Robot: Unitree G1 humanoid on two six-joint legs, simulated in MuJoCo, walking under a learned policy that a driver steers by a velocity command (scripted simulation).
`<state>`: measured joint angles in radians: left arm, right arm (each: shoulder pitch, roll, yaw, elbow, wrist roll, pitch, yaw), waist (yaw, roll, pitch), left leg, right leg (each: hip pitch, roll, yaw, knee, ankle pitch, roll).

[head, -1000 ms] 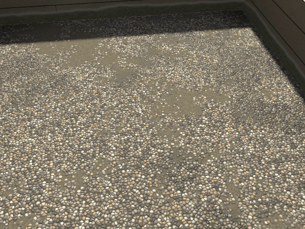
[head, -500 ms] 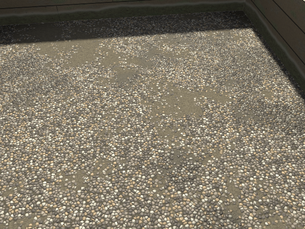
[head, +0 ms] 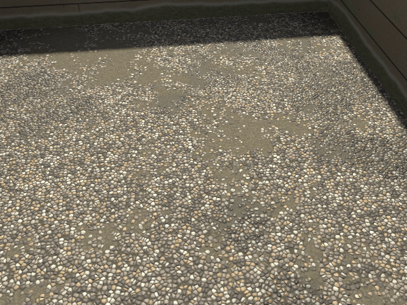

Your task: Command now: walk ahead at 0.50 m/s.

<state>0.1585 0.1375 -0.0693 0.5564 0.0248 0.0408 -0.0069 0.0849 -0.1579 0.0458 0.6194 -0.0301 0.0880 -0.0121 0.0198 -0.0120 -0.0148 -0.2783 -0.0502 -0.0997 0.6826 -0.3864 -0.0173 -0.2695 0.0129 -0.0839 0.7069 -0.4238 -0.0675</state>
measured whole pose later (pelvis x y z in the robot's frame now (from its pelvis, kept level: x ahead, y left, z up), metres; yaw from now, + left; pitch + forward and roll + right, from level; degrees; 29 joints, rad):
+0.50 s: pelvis +0.00 +0.00 +0.00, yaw +0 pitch -1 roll +1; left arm 0.16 0.14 -0.07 0.56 0.02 0.04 0.00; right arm 0.08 -0.16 0.05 0.62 -0.03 0.09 -0.01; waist 0.02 -0.01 -0.02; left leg -0.28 -0.05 -0.10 0.69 -0.39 -0.02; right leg -0.27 0.01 -0.09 0.71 -0.43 -0.07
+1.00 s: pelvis +0.00 +0.00 +0.00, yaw +1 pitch -1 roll +1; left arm 0.18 0.13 -0.08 0.57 0.03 0.04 -0.01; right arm 0.10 -0.15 0.05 0.64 -0.03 0.10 -0.01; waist 0.02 -0.01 -0.02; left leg -0.26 -0.05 -0.11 0.63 -0.36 -0.02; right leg -0.24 0.01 -0.10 0.66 -0.41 -0.07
